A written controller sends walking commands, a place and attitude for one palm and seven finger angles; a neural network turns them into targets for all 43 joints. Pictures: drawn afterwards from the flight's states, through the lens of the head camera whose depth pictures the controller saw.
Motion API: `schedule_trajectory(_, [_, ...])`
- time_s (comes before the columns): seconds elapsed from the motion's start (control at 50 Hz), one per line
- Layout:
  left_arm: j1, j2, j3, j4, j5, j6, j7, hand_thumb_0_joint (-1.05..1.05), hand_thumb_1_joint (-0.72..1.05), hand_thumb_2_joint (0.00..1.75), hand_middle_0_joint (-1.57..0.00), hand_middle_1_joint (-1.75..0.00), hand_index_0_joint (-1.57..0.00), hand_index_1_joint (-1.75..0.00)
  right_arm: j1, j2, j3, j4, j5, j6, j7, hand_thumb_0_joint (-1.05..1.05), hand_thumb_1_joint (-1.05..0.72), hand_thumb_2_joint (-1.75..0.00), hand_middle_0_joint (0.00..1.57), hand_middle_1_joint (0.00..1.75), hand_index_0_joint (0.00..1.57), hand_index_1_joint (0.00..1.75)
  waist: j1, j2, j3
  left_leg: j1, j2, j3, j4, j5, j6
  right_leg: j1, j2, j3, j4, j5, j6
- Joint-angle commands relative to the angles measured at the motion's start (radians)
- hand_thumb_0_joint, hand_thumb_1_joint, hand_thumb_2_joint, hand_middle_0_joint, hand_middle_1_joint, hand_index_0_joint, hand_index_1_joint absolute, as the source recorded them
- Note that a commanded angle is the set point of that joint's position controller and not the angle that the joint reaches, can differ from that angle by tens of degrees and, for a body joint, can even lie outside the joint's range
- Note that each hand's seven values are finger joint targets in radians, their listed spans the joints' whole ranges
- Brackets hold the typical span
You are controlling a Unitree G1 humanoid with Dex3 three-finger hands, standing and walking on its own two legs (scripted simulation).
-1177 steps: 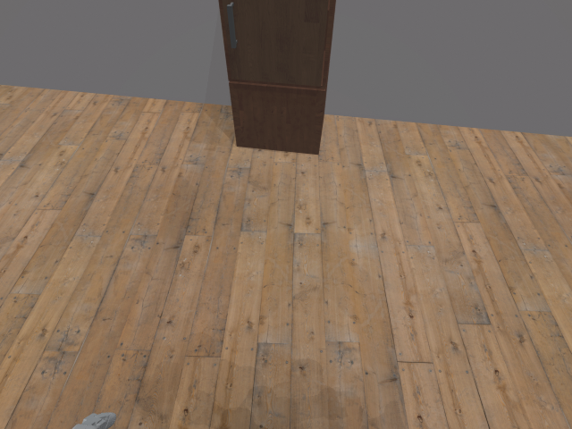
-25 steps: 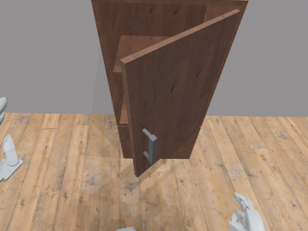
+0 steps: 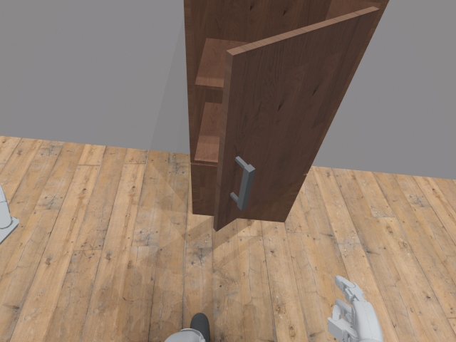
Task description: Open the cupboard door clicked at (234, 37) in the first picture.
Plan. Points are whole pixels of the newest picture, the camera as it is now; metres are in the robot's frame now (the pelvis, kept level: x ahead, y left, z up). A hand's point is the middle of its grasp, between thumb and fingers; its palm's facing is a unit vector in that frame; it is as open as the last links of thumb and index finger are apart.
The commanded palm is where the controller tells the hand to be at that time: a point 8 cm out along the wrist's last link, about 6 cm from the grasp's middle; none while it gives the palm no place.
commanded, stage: step back with the hand held close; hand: left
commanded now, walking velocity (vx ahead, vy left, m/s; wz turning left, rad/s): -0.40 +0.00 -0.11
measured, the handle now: (240, 184) +0.50 +0.00 -0.08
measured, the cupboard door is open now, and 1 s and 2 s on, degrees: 41 41 41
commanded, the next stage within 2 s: stop stepping back and stand still in 0.02 s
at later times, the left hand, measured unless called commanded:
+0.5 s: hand out of the picture +0.08 +0.26 +0.19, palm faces +0.21 -0.80 -0.56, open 7.4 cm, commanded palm +0.05 +0.31 +0.19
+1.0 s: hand out of the picture +0.08 +0.29 +0.13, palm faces +0.21 -0.77 -0.60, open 7.4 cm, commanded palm none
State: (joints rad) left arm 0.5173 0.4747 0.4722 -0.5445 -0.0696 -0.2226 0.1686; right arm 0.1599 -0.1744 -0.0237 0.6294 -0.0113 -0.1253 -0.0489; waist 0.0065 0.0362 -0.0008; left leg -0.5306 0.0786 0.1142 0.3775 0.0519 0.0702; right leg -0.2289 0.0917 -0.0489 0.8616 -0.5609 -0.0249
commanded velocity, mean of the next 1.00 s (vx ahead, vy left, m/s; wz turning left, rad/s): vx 0.15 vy -0.07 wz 0.00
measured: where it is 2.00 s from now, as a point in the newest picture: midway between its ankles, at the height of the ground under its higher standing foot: outside the picture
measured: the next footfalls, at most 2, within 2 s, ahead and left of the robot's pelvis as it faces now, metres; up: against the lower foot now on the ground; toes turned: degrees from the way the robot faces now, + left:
right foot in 0.06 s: -0.11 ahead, -0.13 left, +0.00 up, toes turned -1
left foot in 0.20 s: +0.09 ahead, +0.07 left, +0.00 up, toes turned -4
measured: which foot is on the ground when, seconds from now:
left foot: down 0.00-0.06, up 0.08-0.18, down 0.20-0.44, up 0.46-0.68, down 0.70-0.94, up 0.96-1.00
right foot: up 0.00-0.04, down 0.06-0.20, up 0.22-0.46, down 0.48-1.00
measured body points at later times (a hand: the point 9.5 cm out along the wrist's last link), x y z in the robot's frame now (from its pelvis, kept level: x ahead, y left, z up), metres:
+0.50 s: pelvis -0.14 +0.05 +0.01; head -0.14 +0.07 +0.46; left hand +0.06 +0.31 +0.22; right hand -0.04 -0.23 -0.07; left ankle -0.01 +0.11 -0.69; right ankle -0.17 -0.01 -0.73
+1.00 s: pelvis -0.17 +0.06 -0.01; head -0.17 +0.02 +0.44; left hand +0.06 +0.32 +0.16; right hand -0.08 -0.18 -0.14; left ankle -0.16 +0.21 -0.70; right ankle -0.16 -0.02 -0.73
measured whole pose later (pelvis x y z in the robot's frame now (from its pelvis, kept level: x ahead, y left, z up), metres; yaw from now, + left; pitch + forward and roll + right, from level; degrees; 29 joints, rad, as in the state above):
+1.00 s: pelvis -0.17 +0.06 -0.01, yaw -8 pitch +1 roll +1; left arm 0.47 0.43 0.34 -0.26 0.03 -0.16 0.09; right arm 0.27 -0.19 -0.01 0.71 -0.01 -0.08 -0.02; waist -0.01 0.07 -0.01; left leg -0.39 0.08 0.04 0.85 -0.52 -0.02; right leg -0.36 -0.02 -0.14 0.68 -0.32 -0.07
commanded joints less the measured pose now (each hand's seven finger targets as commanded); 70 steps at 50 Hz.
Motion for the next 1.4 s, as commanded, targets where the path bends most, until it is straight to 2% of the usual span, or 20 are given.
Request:
schedule_trajectory(0.0, [-0.081,0.147,0.079,-0.229,-0.012,-0.087,0.002,0.00,0.90,0.90,-0.20,-0.30,-0.20,-0.30,-0.051,-0.137,-0.045,-0.107,-0.008,-0.050,0.000,0.00,-0.90,-0.90,0.20,0.30,0.20,0.30,0.000,0.064,-0.169,0.372,0.119,-0.088,-0.016,-0.403,-0.148,-0.097,-0.124,0.133,-0.588,0.002,-0.074])
schedule_trajectory(0.04, [-0.194,0.230,0.111,-0.280,0.022,-0.120,0.027,0.00,0.90,0.90,-0.20,-0.30,-0.20,-0.30,-0.031,-0.121,-0.033,-0.064,-0.024,-0.040,-0.004,0.00,-0.90,-0.90,0.20,0.30,0.20,0.30,-0.014,-0.159,-0.150,0.420,-0.014,-0.120,0.523,-0.371,-0.148,-0.388,-0.479,0.554,-0.746,0.320,-0.216])
schedule_trajectory(0.1, [-0.259,0.166,0.037,-0.159,0.049,-0.060,-0.007,0.00,0.90,0.90,-0.20,-0.30,-0.20,-0.30,-0.094,-0.130,-0.030,-0.129,0.014,-0.035,-0.028,0.00,-0.90,-0.90,0.20,0.30,0.20,0.30,-0.021,-0.365,-0.069,0.203,-0.081,-0.085,0.431,-0.367,-0.108,-0.070,-0.291,0.240,-0.467,1.044,-0.077])
schedule_trajectory(0.14, [-0.205,0.154,0.049,-0.132,0.028,-0.014,-0.021,0.00,0.90,0.90,-0.20,-0.30,-0.20,-0.30,-0.077,-0.153,-0.024,-0.127,0.020,-0.029,-0.055,0.00,-0.90,-0.90,0.20,0.30,0.20,0.30,-0.047,-0.043,-0.060,0.422,-0.050,-0.114,0.100,0.006,-0.077,-0.170,-0.162,0.072,-0.249,0.750,0.030])
schedule_trajectory(0.16, [-0.157,0.129,0.049,-0.150,0.019,-0.015,-0.025,0.00,0.90,0.90,-0.20,-0.30,-0.20,-0.30,-0.074,-0.170,-0.026,-0.145,0.018,-0.040,-0.050,0.00,-0.90,-0.90,0.20,0.30,0.20,0.30,-0.017,0.252,-0.140,0.470,0.125,-0.294,-0.035,0.184,-0.013,-0.154,-0.055,0.038,-0.082,0.312,0.059])
schedule_trajectory(0.22, [-0.069,0.155,0.110,-0.192,0.004,-0.035,-0.012,0.00,0.90,0.90,-0.20,-0.30,-0.20,-0.30,-0.062,-0.144,-0.024,-0.157,0.007,-0.080,-0.015,0.00,-0.90,-0.90,0.20,0.30,0.20,0.30,-0.003,0.188,-0.151,0.243,0.237,-0.518,-0.343,-0.777,-0.019,-0.068,-0.013,0.109,0.123,-0.010,0.026])
schedule_trajectory(0.32, [0.163,0.128,0.086,-0.313,0.012,0.001,-0.001,0.00,0.90,0.90,-0.20,-0.30,-0.20,-0.30,-0.058,-0.134,-0.018,-0.176,-0.010,-0.068,0.000,0.00,-0.90,-0.90,0.20,0.30,0.20,0.30,0.016,0.294,-0.135,0.118,0.082,-0.174,-0.382,-0.709,-0.146,0.155,0.047,-0.080,-0.078,0.044,-0.001])
schedule_trajectory(0.38, [0.183,0.165,0.111,-0.275,0.009,0.037,0.006,0.00,0.90,0.90,-0.20,-0.30,-0.20,-0.30,-0.037,-0.138,-0.032,-0.163,-0.030,-0.038,-0.017,0.00,-0.90,-0.90,0.20,0.30,0.20,0.30,0.022,0.210,-0.151,0.071,0.038,-0.073,-0.245,-0.602,-0.168,0.314,0.041,-0.123,-0.328,-0.013,-0.039])
schedule_trajectory(0.42, [0.093,0.193,0.110,-0.251,0.019,0.059,-0.004,0.00,0.90,0.90,-0.20,-0.30,-0.20,-0.30,-0.003,-0.138,-0.037,-0.130,0.003,-0.008,-0.029,0.00,-0.90,-0.90,0.20,0.30,0.20,0.30,0.000,-0.231,-0.067,0.156,-0.088,0.024,0.499,-0.448,-0.141,-0.070,-0.267,0.154,-0.653,0.085,-0.136])
schedule_trajectory(0.44, [-0.012,0.205,0.126,-0.255,0.016,0.048,-0.002,0.00,0.90,0.90,-0.20,-0.30,-0.20,-0.30,-0.018,-0.162,-0.037,-0.121,-0.005,-0.005,-0.033,0.00,-0.90,-0.90,0.20,0.30,0.20,0.30,-0.021,-0.240,-0.027,0.056,-0.097,-0.104,0.807,-0.459,-0.104,-0.282,-0.453,0.420,-0.751,-0.072,-0.233])
schedule_trajectory(0.46, [-0.124,0.270,0.181,-0.215,0.009,0.032,0.002,0.00,0.90,0.90,-0.20,-0.30,-0.20,-0.30,-0.037,-0.175,-0.022,-0.112,-0.023,-0.002,-0.030,0.00,-0.90,-0.90,0.20,0.30,0.20,0.30,-0.040,-0.204,0.007,0.030,-0.040,-0.152,0.959,-0.392,-0.111,-0.413,-0.498,0.413,-0.747,-0.131,-0.244])
schedule_trajectory(0.64, [-0.151,0.138,0.027,-0.163,0.047,-0.018,0.028,0.00,0.90,0.90,-0.20,-0.30,-0.20,-0.30,-0.012,-0.141,-0.007,-0.125,-0.009,-0.063,-0.080,0.00,-0.90,-0.90,0.20,0.30,0.20,0.30,-0.030,-0.061,-0.025,0.294,-0.053,0.036,0.071,-0.457,-0.046,-0.095,-0.243,0.126,-0.465,-0.084,-0.113])
schedule_trajectory(0.68, [-0.122,0.151,0.071,-0.267,0.032,-0.044,0.028,0.00,0.90,0.90,-0.20,-0.30,-0.20,-0.30,0.012,-0.183,-0.023,-0.161,-0.007,-0.063,-0.072,0.00,-0.90,-0.90,0.20,0.30,0.20,0.30,-0.032,0.288,-0.035,0.494,0.215,-0.420,-0.111,-0.412,0.066,-0.323,-0.077,-0.021,-0.030,0.055,0.000])
schedule_trajectory(0.74, [-0.053,0.231,0.163,-0.277,0.046,-0.067,-0.001,0.00,0.90,0.90,-0.20,-0.30,-0.20,-0.30,0.012,-0.148,-0.033,-0.125,-0.015,-0.068,-0.036,0.00,-0.90,-0.90,0.20,0.30,0.20,0.30,-0.036,0.256,0.018,0.336,0.329,-0.537,-0.168,-0.398,0.151,-0.384,-0.136,0.059,0.166,0.078,0.020])
schedule_trajectory(0.88, [0.053,0.115,0.102,-0.075,0.038,-0.022,0.010,0.00,0.90,0.90,-0.20,-0.30,-0.20,-0.30,0.006,-0.151,-0.027,-0.128,0.006,-0.044,-0.028,0.00,-0.90,-0.90,0.20,0.30,0.20,0.30,-0.018,0.114,-0.011,0.004,0.124,-0.096,0.065,-0.598,0.002,0.176,-0.063,-0.087,-0.312,0.193,0.021])
schedule_trajectory(0.94, [0.032,-0.134,-0.330,0.638,0.122,0.219,-0.156,0.00,0.90,0.90,-0.20,-0.30,-0.20,-0.30,0.011,-0.109,-0.037,-0.024,0.011,0.046,0.053,0.00,-0.90,-0.90,0.20,0.30,0.20,0.30,-0.004,-0.263,-0.089,-0.062,0.001,-0.123,0.624,-0.731,-0.075,0.046,-0.494,0.358,-0.427,0.694,-0.176])
schedule_trajectory(1.02, [-0.160,-0.150,-0.357,0.826,0.112,0.217,-0.147,0.00,0.90,0.90,-0.20,-0.30,-0.20,-0.30,0.032,-0.107,-0.022,-0.007,-0.015,0.134,0.057,0.00,-0.90,-0.90,0.20,0.30,0.20,0.30,-0.008,-0.377,-0.003,-0.025,-0.045,-0.037,0.691,-0.619,-0.071,0.034,-0.359,0.104,-0.432,0.768,-0.168])
schedule_trajectory(1.16, [-0.262,-0.137,-0.402,1.276,0.086,0.212,-0.149,0.00,0.90,0.90,-0.20,-0.30,-0.20,-0.30,0.139,-0.074,-0.006,0.208,-0.020,0.147,0.048,0.00,-0.90,-0.90,0.20,0.30,0.20,0.30,-0.060,-0.073,-0.014,0.385,-0.049,-0.055,0.142,-0.276,-0.065,-0.077,-0.283,0.088,-0.487,0.332,-0.080])
schedule_trajectory(1.2, [-0.199,-0.239,-0.409,1.351,0.084,0.215,-0.148,0.00,0.90,0.90,-0.20,-0.30,-0.20,-0.30,0.116,-0.131,-0.006,0.241,-0.037,0.126,0.031,0.00,-0.90,-0.90,0.20,0.30,0.20,0.30,-0.015,0.223,-0.014,0.348,0.130,-0.280,0.013,-0.183,0.017,-0.071,-0.186,0.033,-0.426,0.262,-0.004])
schedule_trajectory(1.38, [-0.194,-0.218,-0.447,1.617,0.077,0.192,-0.144,0.00,0.90,0.90,-0.20,-0.30,-0.20,-0.30,0.161,-0.070,0.015,0.407,-0.007,0.118,0.009,0.00,-0.90,-0.90,0.20,0.30,0.20,0.30,-0.016,-0.034,-0.027,0.354,0.039,-0.141,-0.013,-0.120,-0.041,0.141,-0.235,0.043,-0.548,0.540,-0.028])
